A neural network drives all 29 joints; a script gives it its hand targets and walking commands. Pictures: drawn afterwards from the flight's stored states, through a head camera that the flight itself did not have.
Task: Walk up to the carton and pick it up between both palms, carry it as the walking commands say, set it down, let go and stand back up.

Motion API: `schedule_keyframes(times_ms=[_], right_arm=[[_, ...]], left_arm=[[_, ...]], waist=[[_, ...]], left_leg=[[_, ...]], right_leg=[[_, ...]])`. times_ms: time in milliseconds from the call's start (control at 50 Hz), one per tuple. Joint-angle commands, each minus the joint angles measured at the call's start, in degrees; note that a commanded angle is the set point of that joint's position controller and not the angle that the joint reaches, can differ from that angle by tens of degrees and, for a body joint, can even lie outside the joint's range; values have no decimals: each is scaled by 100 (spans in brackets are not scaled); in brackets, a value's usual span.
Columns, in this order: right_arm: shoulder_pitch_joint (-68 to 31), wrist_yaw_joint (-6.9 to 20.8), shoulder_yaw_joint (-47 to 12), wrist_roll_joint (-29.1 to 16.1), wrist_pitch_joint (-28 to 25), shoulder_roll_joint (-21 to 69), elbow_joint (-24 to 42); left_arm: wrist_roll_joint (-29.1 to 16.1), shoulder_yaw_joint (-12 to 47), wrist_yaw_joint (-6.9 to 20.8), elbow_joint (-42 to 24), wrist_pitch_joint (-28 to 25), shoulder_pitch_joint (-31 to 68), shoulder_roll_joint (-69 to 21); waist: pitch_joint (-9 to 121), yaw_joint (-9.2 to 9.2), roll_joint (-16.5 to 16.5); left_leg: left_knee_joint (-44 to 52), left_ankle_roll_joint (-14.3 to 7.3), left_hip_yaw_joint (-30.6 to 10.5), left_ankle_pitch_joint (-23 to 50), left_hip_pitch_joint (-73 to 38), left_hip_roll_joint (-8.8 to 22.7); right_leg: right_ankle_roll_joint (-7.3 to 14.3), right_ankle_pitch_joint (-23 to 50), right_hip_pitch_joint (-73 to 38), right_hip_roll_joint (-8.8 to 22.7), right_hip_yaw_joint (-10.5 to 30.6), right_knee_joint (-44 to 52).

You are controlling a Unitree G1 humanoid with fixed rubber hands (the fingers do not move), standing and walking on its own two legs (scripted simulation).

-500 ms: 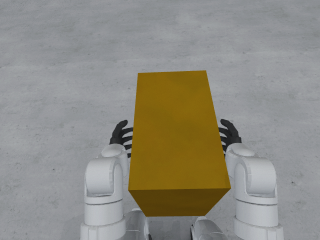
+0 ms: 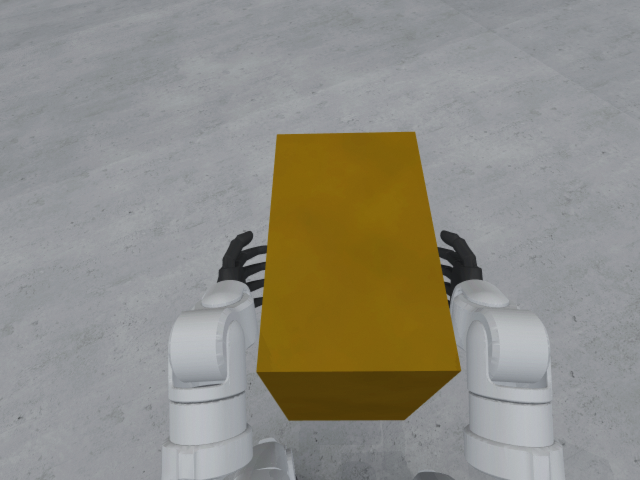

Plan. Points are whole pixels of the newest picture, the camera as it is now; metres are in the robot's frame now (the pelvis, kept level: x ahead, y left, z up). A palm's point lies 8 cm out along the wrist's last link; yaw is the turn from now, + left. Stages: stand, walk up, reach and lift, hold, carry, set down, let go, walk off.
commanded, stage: carry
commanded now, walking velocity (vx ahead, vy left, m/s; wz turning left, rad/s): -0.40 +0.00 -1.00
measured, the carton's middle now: (346, 289) +0.34 +0.02 +0.01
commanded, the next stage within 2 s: none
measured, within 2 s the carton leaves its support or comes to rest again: neither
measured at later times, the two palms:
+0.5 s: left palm out of the picture +0.10 -0.02 +0.10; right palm out of the picture -0.01 -0.26 +0.09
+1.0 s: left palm out of the picture -0.15 -0.11 +0.09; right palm out of the picture -0.37 -0.24 +0.09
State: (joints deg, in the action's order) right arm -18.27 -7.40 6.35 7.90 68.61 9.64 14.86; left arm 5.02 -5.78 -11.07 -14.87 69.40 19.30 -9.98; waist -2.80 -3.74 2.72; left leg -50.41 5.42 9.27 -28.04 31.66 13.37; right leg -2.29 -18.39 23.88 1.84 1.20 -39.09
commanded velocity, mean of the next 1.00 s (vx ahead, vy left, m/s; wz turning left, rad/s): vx -0.40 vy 0.00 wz -1.00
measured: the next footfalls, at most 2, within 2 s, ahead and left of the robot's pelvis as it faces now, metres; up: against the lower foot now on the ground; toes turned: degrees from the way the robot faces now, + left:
left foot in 0.26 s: -0.07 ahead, +0.09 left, +0.00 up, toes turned -13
right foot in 0.56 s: -0.30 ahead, -0.21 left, +0.00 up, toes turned -36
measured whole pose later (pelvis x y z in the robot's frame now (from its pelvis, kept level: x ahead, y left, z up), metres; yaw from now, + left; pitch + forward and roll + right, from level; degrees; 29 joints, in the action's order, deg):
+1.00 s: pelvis -0.42 +0.07 +0.01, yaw -59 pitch -1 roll -1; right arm -15.0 -8.8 3.7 4.9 69.9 8.8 16.3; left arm 7.3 -4.0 -9.7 -18.3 71.4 16.8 -9.1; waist -6.7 -0.9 -1.2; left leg -33.1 0.3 10.0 -13.2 18.3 7.9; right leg -3.3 -20.5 40.2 -1.6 1.2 -70.3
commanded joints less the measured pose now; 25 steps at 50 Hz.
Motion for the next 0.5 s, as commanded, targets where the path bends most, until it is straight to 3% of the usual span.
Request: schedule_keyframes(times_ms=[0, 60, 120, 180, 220, 240, 260, 280, 300, 320, 340, 360, 380, 400, 440, 480], right_arm=[[-2247, 1288, -3905, -2286, -150, 6155, 513], [-2854, 1335, -4244, -2830, -193, 6137, 1328], [-2777, 1362, -4403, -3029, -64, 5995, 1328], [-2492, 1440, -4379, -3022, 33, 5919, 981], [-2316, 1485, -4282, -2930, 61, 5876, 759], [-2270, 1501, -4235, -2872, 69, 5854, 643], [-2112, 1503, -4204, -2764, -10, 5843, 548], [-1944, 1515, -4112, -2698, -80, 5988, 449], [-1951, 1537, -4122, -2682, -27, 6042, 508], [-2133, 1530, -4151, -2686, -30, 6001, 706], [-2364, 1502, -4186, -2736, -58, 5947, 959], [-2398, 1456, -4132, -2687, -41, 5892, 985], [-2387, 1420, -4007, -2581, -23, 5858, 953], [-2264, 1381, -3852, -2437, -4, 5774, 894], [-1993, 1303, -3651, -2189, 17, 5599, 791], [-1656, 1268, -3528, -1942, 55, 5560, 379]], left_arm=[[-2465, 3920, 2067, -431, -39, 2388, -5840], [-2153, 3672, 1908, -1029, -147, 2313, -5750], [-1836, 3537, 1765, -1087, -162, 1841, -5551], [-1648, 3525, 1707, -965, -127, 1612, -5397], [-1643, 3597, 1708, -881, -105, 1707, -5359], [-1670, 3633, 1725, -793, -95, 1783, -5340], [-1774, 3656, 1780, -808, -75, 1848, -5389], [-1920, 3852, 1789, -1012, -54, 2259, -5393], [-2001, 3903, 1778, -968, -53, 2444, -5511], [-2115, 4047, 1818, -1032, -64, 2421, -5663], [-2236, 4168, 1847, -1127, -84, 2459, -5739], [-2291, 4222, 1855, -1053, -54, 2438, -5770], [-2384, 4293, 1859, -1082, -21, 2483, -5759], [-2485, 4340, 1876, -1099, 19, 2485, -5751], [-2669, 4368, 1911, -1052, 99, 2541, -5707], [-2694, 4285, 1973, -662, 184, 2454, -5676]], waist=[[2582, 277, -1909], [2834, 281, -1401], [2906, 246, -1333], [3016, 233, -1517], [3088, 244, -1680], [3054, 275, -1410], [3002, 386, 535], [2274, 262, 2242], [1940, 154, 1409], [1894, 154, 619], [1901, 149, 264], [1933, 164, 151], [1944, 189, 124], [1964, 229, 375], [2189, 358, 1032], [2229, 398, 1244]], left_leg=[[-1898, 79, -820, -451, 523, -674], [-1814, 67, -863, 329, 364, -781], [-700, -41, -804, 368, -231, -1072], [782, -257, -660, 103, -1169, -1425], [2237, -422, -364, 75, -2331, -1508], [3107, -507, -378, 482, -3113, -1251], [3719, -1251, -1790, 365, -3143, 284], [3664, -2173, -2851, 2151, -1737, 2012], [3553, -2203, -2027, 3564, -1486, 2169], [3192, -1870, -1107, 4096, -1337, 1727], [2807, -1454, -472, 4216, -1494, 1230], [2527, -1184, -192, 4447, -1838, 932], [2375, -1019, 62, 4708, -2197, 696], [2236, -921, 223, 5020, -2490, 619], [1946, -931, 240, 5645, -2914, 786], [1559, -819, 260, 5475, -2957, 857]], right_leg=[[739, 6489, -1931, 1356, 1646, 850], [619, 4436, -1868, 932, 1204, 1076], [532, 2967, -1724, 923, 1776, 1657], [242, 2245, -1564, 738, 2005, 2280], [-182, 2035, -1124, 434, 1723, 2642], [-376, 1723, -625, 201, 1391, 2499], [-653, 185, 174, -608, 356, 512], [-407, -1723, 976, -636, -253, -2357], [-187, -1620, 972, -158, 216, -3521], [-67, -1161, 754, -50, 397, -4104], [-37, -634, 696, 56, 467, -4215], [-41, -403, 666, 32, 389, -3870], [-87, -379, 676, -49, 160, -3159], [-100, -454, 649, -60, -72, -2366], [-35, -651, 402, -34, -418, -1258], [-24, -495, 22, -34, -642, -146]])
